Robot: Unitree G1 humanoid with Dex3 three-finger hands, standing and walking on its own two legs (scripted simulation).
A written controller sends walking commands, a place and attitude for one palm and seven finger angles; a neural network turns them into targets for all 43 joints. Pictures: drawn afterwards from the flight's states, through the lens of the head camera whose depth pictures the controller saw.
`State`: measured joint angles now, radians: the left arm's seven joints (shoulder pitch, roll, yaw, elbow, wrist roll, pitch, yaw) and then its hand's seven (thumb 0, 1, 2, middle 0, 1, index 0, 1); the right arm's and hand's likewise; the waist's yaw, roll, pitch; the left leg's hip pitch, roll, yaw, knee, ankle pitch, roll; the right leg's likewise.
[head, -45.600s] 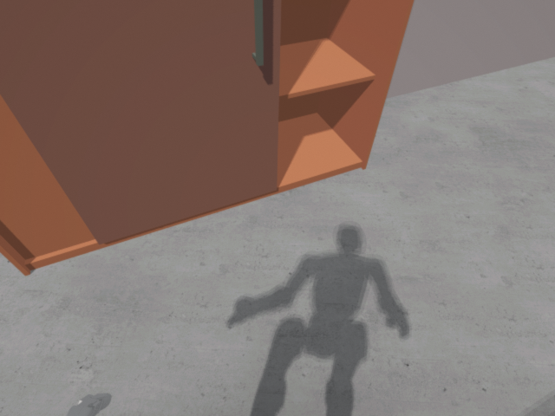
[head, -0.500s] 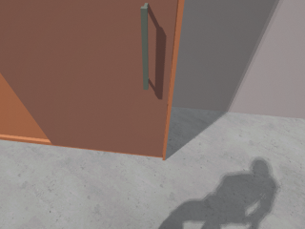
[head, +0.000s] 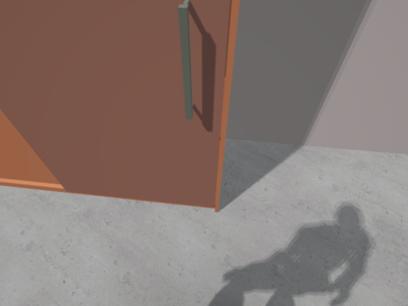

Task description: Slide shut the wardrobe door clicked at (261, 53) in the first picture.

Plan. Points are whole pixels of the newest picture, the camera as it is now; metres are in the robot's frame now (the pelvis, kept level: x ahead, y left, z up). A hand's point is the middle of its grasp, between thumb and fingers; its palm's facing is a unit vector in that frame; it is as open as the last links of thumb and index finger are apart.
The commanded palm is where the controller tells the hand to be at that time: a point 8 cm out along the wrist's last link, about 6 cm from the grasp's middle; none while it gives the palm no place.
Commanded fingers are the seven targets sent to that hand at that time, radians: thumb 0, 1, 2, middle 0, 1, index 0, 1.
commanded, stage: look to check the result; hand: left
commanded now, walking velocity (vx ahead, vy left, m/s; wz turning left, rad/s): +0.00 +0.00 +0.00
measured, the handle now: (188, 67) +0.67 +0.08 +0.11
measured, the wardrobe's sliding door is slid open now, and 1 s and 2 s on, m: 0.00 0.00 0.00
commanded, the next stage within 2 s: stand and wait in 0.22 s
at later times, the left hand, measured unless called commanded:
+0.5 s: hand out of the picture +0.07 +0.21 -0.17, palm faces -0.02 -0.96 -0.27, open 7.3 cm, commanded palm none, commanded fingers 0.00 0.90 0.90 -0.20 -0.30 -0.20 -0.30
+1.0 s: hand out of the picture +0.09 +0.22 -0.16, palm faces -0.03 -0.96 -0.29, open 7.3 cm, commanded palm none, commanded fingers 0.00 0.90 0.90 -0.20 -0.30 -0.20 -0.30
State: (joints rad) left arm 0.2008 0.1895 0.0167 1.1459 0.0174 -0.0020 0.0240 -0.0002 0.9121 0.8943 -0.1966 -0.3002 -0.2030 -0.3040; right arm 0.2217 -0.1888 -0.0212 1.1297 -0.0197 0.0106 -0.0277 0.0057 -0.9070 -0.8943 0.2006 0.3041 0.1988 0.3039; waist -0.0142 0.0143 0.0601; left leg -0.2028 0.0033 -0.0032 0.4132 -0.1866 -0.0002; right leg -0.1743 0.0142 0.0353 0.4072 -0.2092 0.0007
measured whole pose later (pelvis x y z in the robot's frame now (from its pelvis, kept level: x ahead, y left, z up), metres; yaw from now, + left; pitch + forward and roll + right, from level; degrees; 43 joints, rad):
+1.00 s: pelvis +0.03 -0.01 +0.00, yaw +0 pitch -1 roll +0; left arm 0.12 0.28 0.02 1.13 0.01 -0.01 0.01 0.00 0.91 0.89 -0.20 -0.30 -0.20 -0.30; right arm 0.13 -0.28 -0.01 1.13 -0.02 0.00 -0.02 0.01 -0.90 -0.89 0.20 0.30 0.20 0.30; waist -0.01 0.00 0.06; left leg -0.13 0.01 0.00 0.34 -0.19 -0.01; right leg -0.11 0.02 0.04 0.34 -0.21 -0.01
